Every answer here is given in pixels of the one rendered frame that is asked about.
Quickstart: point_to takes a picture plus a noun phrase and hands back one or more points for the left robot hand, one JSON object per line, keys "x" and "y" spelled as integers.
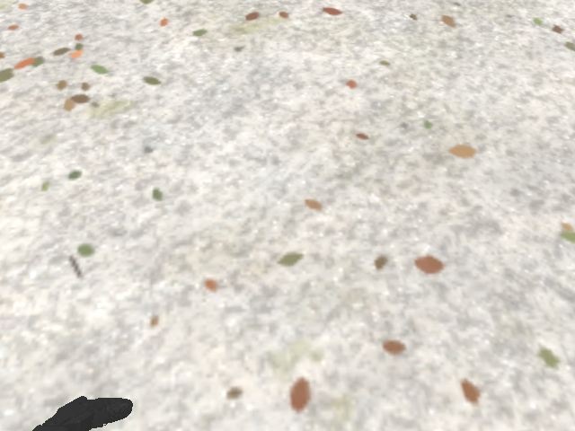
{"x": 82, "y": 414}

